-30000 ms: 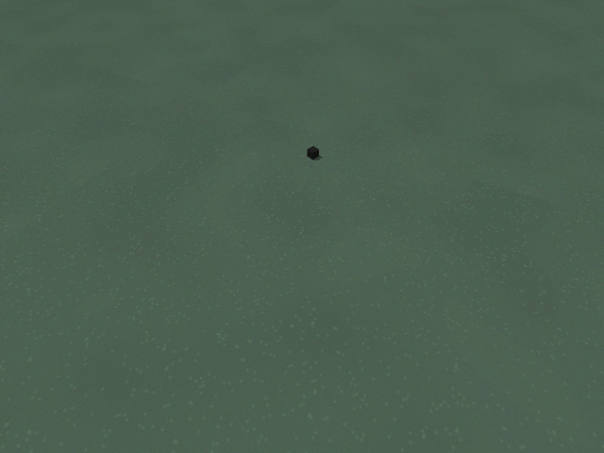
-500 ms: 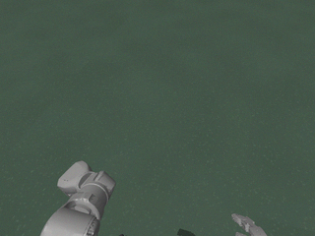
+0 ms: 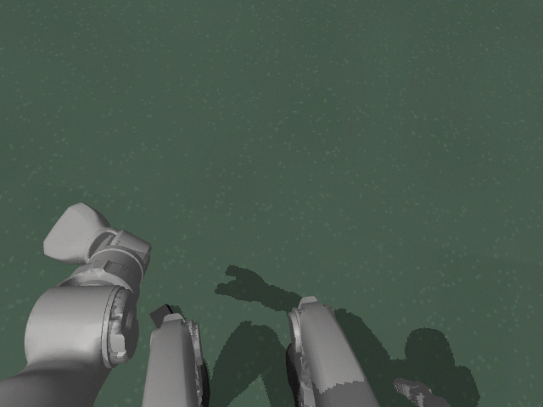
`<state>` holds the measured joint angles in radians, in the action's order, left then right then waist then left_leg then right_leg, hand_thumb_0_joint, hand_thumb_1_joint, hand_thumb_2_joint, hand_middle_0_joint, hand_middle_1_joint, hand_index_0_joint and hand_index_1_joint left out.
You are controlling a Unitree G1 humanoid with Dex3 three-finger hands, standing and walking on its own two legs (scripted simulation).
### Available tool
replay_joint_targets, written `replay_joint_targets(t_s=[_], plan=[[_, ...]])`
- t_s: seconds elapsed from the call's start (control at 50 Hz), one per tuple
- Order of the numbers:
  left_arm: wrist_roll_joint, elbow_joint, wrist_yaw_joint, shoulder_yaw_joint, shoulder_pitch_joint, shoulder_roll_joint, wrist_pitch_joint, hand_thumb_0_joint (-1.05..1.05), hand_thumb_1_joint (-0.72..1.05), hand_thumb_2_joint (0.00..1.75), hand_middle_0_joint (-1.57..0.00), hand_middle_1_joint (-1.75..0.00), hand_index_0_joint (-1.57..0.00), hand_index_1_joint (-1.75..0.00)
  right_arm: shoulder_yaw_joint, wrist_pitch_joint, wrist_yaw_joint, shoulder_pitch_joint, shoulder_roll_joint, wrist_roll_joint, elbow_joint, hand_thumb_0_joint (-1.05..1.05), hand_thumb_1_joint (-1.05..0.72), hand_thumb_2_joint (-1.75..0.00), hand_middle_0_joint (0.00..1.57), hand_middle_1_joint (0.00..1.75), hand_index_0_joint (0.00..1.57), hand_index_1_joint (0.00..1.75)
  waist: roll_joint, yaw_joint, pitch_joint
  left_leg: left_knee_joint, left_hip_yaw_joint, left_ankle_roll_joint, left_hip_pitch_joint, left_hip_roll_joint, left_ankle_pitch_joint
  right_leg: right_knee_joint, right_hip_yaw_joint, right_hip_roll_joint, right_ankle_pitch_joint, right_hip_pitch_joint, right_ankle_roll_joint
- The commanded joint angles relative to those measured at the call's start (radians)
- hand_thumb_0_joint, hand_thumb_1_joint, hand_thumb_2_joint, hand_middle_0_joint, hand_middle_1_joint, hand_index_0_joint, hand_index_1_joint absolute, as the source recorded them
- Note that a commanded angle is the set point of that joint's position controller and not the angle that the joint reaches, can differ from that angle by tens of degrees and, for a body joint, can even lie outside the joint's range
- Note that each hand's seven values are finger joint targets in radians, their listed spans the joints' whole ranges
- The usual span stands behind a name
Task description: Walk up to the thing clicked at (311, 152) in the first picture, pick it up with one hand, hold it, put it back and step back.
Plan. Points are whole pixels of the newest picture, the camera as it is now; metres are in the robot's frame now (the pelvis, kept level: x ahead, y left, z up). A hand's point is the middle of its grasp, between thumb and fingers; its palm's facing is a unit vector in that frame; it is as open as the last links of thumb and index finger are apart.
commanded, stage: crouch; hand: left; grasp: from above
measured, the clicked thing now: (163, 317) +0.32 +0.22 -0.53
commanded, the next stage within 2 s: lower in 1.18 s
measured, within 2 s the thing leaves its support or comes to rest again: neither
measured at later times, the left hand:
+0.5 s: hand (125, 259) +0.42 +0.25 -0.30, palm faces -0.16 -0.39 -0.91, open 4.6 cm
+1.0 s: hand (131, 260) +0.44 +0.26 -0.37, palm faces -0.18 -0.37 -0.91, open 4.2 cm
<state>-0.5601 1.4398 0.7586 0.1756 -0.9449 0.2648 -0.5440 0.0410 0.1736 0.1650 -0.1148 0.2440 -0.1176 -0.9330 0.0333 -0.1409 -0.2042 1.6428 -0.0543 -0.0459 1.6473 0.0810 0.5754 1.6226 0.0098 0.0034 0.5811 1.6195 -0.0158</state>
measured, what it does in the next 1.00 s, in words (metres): lowers itself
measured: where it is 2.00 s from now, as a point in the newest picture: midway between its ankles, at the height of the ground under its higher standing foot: outside the picture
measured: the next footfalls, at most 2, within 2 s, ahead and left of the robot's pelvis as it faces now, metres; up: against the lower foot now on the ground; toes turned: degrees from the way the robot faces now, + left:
none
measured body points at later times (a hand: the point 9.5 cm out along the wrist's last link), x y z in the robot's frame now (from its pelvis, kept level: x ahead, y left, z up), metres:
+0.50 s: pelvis -0.03 +0.00 -0.17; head +0.19 +0.01 +0.23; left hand +0.43 +0.26 -0.24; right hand +0.01 -0.27 -0.30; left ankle +0.07 +0.14 -0.52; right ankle +0.07 -0.13 -0.52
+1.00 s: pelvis -0.02 +0.01 -0.23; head +0.21 +0.01 +0.16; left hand +0.45 +0.27 -0.32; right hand -0.04 -0.25 -0.35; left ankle +0.07 +0.14 -0.52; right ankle +0.07 -0.13 -0.52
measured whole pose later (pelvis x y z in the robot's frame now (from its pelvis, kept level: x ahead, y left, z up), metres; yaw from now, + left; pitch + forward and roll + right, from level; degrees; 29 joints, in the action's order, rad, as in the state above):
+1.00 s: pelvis -0.02 +0.01 -0.23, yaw -4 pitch +33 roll -5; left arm -0.74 1.69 0.68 0.38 -1.16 0.60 -0.37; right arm -0.01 0.26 0.32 -0.15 0.30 -0.22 -0.94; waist 0.05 -0.25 -0.01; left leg 2.39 -0.16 -0.05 2.31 0.04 0.65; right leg 2.33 0.03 0.03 0.65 2.26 -0.05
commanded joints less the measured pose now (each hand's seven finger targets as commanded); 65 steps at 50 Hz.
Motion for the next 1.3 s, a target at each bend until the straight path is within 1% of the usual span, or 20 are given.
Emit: replay_joint_targets(t_s=[0.0, 0.14, 0.26, 0.36, 0.48, 0.5, 0.58, 0.72, 0.8, 0.82, 0.84, 0.94, 1.06, 1.08, 1.1, 1.12, 1.14, 1.18, 1.22, 1.28], plan=[[-0.039, -0.053, 0.023, 0.019, -0.353, 0.242, 0.020, 0.00, 0.69, 0.35, -1.12, -0.38, -1.14, -0.36, 0.061, 0.024, -0.008, -0.130, 0.205, -0.007, 0.029, 0.00, -0.90, -0.90, 0.20, 0.30, 0.20, 0.30, 0.049, -0.031, -0.609, -0.032, 0.056, 0.015, -0.257, -0.049, -0.161, -0.114, 0.052, 0.027, -0.165, -0.224, 0.024], [-0.057, -0.071, -0.028, 0.027, -0.421, 0.289, 0.061, 0.00, 0.67, 0.33, -1.11, -0.36, -1.13, -0.35, 0.061, 0.031, 0.012, -0.152, 0.200, -0.017, 0.029, 0.00, -0.90, -0.90, 0.20, 0.30, 0.20, 0.30, 0.078, -0.064, -0.625, 0.135, 0.052, 0.027, -0.112, -0.051, -0.090, 0.008, 0.050, 0.026, -0.062, -0.068, 0.022], [-0.090, -0.049, -0.024, 0.057, -0.502, 0.368, 0.081, 0.00, 0.65, 0.31, -1.10, -0.33, -1.11, -0.32, 0.054, 0.045, 0.024, -0.163, 0.229, -0.021, 0.021, 0.00, -0.90, -0.90, 0.20, 0.30, 0.20, 0.30, 0.133, -0.071, -0.628, 0.228, 0.041, 0.029, -0.033, -0.049, -0.015, 0.124, 0.069, 0.024, 0.013, 0.078, 0.027], [-0.113, 0.007, -0.035, 0.077, -0.540, 0.394, 0.090, 0.00, 0.66, 0.31, -1.13, -0.27, -1.13, -0.28, 0.047, 0.056, 0.039, -0.177, 0.242, -0.026, 0.011, 0.00, -0.90, -0.90, 0.20, 0.30, 0.20, 0.30, 0.184, -0.088, -0.609, 0.289, 0.036, 0.029, 0.002, -0.046, 0.016, 0.198, 0.084, 0.020, 0.014, 0.172, 0.026], [-0.128, 0.066, -0.043, 0.123, -0.530, 0.451, 0.098, 0.00, 0.68, 0.29, -1.15, -0.23, -1.15, -0.24, 0.040, 0.066, 0.066, -0.204, 0.243, -0.028, 0.008, 0.00, -0.90, -0.90, 0.20, 0.30, 0.20, 0.30, 0.174, -0.092, -0.585, 0.364, 0.041, 0.039, 0.079, -0.046, -0.005, 0.270, 0.091, 0.020, -0.021, 0.207, 0.021], [-0.128, 0.076, -0.044, 0.123, -0.544, 0.435, 0.101, 0.00, 0.69, 0.29, -1.15, -0.23, -1.15, -0.24, 0.039, 0.068, 0.071, -0.218, 0.238, -0.035, 0.005, 0.00, -0.90, -0.90, 0.20, 0.30, 0.20, 0.30, 0.166, -0.111, -0.574, 0.376, 0.039, 0.038, 0.084, -0.045, -0.014, 0.286, 0.097, 0.020, -0.036, 0.215, 0.021], [-0.133, 0.109, -0.047, 0.147, -0.541, 0.466, 0.113, 0.00, 0.69, 0.25, -1.15, -0.23, -1.15, -0.22, 0.039, 0.075, 0.091, -0.241, 0.251, -0.045, 0.001, 0.00, -0.90, -0.90, 0.20, 0.30, 0.20, 0.30, 0.123, -0.122, -0.550, 0.427, 0.050, 0.049, 0.169, -0.050, -0.025, 0.314, 0.096, 0.028, -0.045, 0.196, 0.015], [-0.173, 0.137, -0.032, 0.186, -0.540, 0.530, 0.147, 0.00, 0.74, 0.23, -1.19, -0.23, -1.20, -0.23, 0.026, 0.084, 0.117, -0.271, 0.266, -0.055, 0.001, 0.00, -0.91, -0.90, 0.20, 0.30, 0.20, 0.30, 0.146, -0.110, -0.573, 0.476, 0.049, 0.048, 0.201, -0.047, -0.049, 0.374, 0.107, 0.031, -0.079, 0.199, 0.015], [-0.194, 0.146, -0.042, 0.170, -0.573, 0.529, 0.167, 0.00, 0.76, 0.25, -1.18, -0.28, -1.20, -0.27, 0.012, 0.087, 0.133, -0.277, 0.266, -0.079, -0.012, 0.00, -0.91, -0.90, 0.20, 0.30, 0.20, 0.30, 0.170, -0.151, -0.515, 0.509, 0.044, 0.047, 0.213, -0.044, -0.040, 0.400, 0.124, 0.036, -0.078, 0.236, 0.017], [-0.193, 0.164, -0.039, 0.184, -0.542, 0.548, 0.167, 0.00, 0.75, 0.25, -1.18, -0.27, -1.19, -0.26, 0.019, 0.089, 0.134, -0.275, 0.284, -0.080, -0.015, 0.00, -0.91, -0.90, 0.20, 0.30, 0.20, 0.30, 0.160, -0.129, -0.514, 0.511, 0.044, 0.047, 0.219, -0.044, -0.032, 0.401, 0.125, 0.035, -0.068, 0.230, 0.015], [-0.197, 0.095, -0.039, 0.176, -0.574, 0.549, 0.175, 0.00, 0.74, 0.23, -1.17, -0.27, -1.19, -0.26, 0.005, 0.093, 0.138, -0.271, 0.259, -0.083, -0.025, 0.00, -0.91, -0.90, 0.20, 0.30, 0.20, 0.30, 0.187, -0.131, -0.541, 0.515, 0.043, 0.046, 0.188, -0.045, -0.054, 0.413, 0.131, 0.029, -0.090, 0.235, 0.015], [-0.210, 0.150, -0.044, 0.174, -0.530, 0.556, 0.180, 0.00, 0.73, 0.22, -1.16, -0.27, -1.18, -0.25, 0.000, 0.095, 0.153, -0.260, 0.282, -0.097, -0.028, 0.00, -0.91, -0.90, 0.20, 0.30, 0.20, 0.30, 0.193, -0.148, -0.496, 0.540, 0.039, 0.047, 0.219, -0.046, -0.044, 0.434, 0.147, 0.036, -0.086, 0.251, 0.016], [-0.221, 0.133, -0.034, 0.191, -0.498, 0.592, 0.184, 0.00, 0.72, 0.21, -1.16, -0.24, -1.17, -0.23, 0.013, 0.106, 0.165, -0.254, 0.313, -0.101, -0.040, 0.00, -0.91, -0.90, 0.20, 0.30, 0.20, 0.30, 0.210, -0.146, -0.484, 0.544, 0.024, 0.054, 0.208, -0.050, -0.022, 0.455, 0.164, 0.034, -0.073, 0.271, 0.017], [-0.216, 0.123, -0.026, 0.204, -0.485, 0.592, 0.189, 0.00, 0.70, 0.24, -1.17, -0.23, -1.17, -0.23, 0.016, 0.105, 0.165, -0.263, 0.319, -0.094, -0.035, 0.00, -0.91, -0.90, 0.20, 0.30, 0.20, 0.30, 0.221, -0.129, -0.498, 0.536, 0.022, 0.053, 0.206, -0.048, -0.029, 0.448, 0.161, 0.040, -0.074, 0.256, 0.020], [-0.216, 0.125, -0.022, 0.204, -0.506, 0.587, 0.191, 0.00, 0.70, 0.24, -1.17, -0.23, -1.18, -0.23, -0.006, 0.102, 0.171, -0.285, 0.288, -0.100, -0.052, 0.00, -0.91, -0.90, 0.20, 0.30, 0.20, 0.30, 0.215, -0.145, -0.487, 0.544, 0.022, 0.050, 0.207, -0.047, -0.046, 0.450, 0.164, 0.038, -0.093, 0.259, 0.021], [-0.222, 0.164, -0.018, 0.206, -0.470, 0.583, 0.187, 0.00, 0.71, 0.26, -1.18, -0.23, -1.17, -0.24, 0.011, 0.105, 0.170, -0.265, 0.323, -0.097, -0.029, 0.00, -0.91, -0.90, 0.20, 0.30, 0.20, 0.30, 0.222, -0.136, -0.493, 0.541, 0.021, 0.050, 0.204, -0.046, -0.036, 0.452, 0.162, 0.041, -0.081, 0.264, 0.023], [-0.224, 0.120, -0.017, 0.196, -0.521, 0.586, 0.193, 0.00, 0.71, 0.24, -1.17, -0.23, -1.17, -0.23, -0.009, 0.105, 0.174, -0.283, 0.289, -0.104, -0.063, 0.00, -0.91, -0.90, 0.20, 0.30, 0.20, 0.30, 0.223, -0.160, -0.469, 0.549, 0.017, 0.051, 0.216, -0.047, -0.036, 0.457, 0.168, 0.037, -0.088, 0.278, 0.021], [-0.218, 0.147, -0.009, 0.203, -0.511, 0.576, 0.195, 0.00, 0.71, 0.27, -1.18, -0.23, -1.18, -0.24, -0.009, 0.109, 0.177, -0.284, 0.295, -0.101, -0.060, 0.00, -0.91, -0.90, 0.20, 0.30, 0.20, 0.30, 0.215, -0.154, -0.453, 0.556, 0.016, 0.048, 0.219, -0.042, -0.040, 0.459, 0.170, 0.039, -0.092, 0.287, 0.023], [-0.223, 0.150, -0.008, 0.198, -0.534, 0.596, 0.202, 0.00, 0.71, 0.26, -1.17, -0.24, -1.17, -0.24, -0.017, 0.116, 0.181, -0.273, 0.298, -0.107, -0.060, 0.00, -0.91, -0.90, 0.20, 0.30, 0.20, 0.30, 0.215, -0.174, -0.430, 0.566, 0.014, 0.051, 0.234, -0.045, -0.032, 0.460, 0.173, 0.040, -0.083, 0.289, 0.022], [-0.219, 0.159, -0.002, 0.211, -0.506, 0.608, 0.203, 0.00, 0.75, 0.25, -1.22, -0.21, -1.21, -0.22, -0.015, 0.122, 0.186, -0.277, 0.306, -0.109, -0.067, 0.00, -0.91, -0.90, 0.20, 0.30, 0.20, 0.30, 0.195, -0.162, -0.437, 0.574, 0.017, 0.053, 0.243, -0.046, -0.040, 0.449, 0.169, 0.041, -0.086, 0.260, 0.017]])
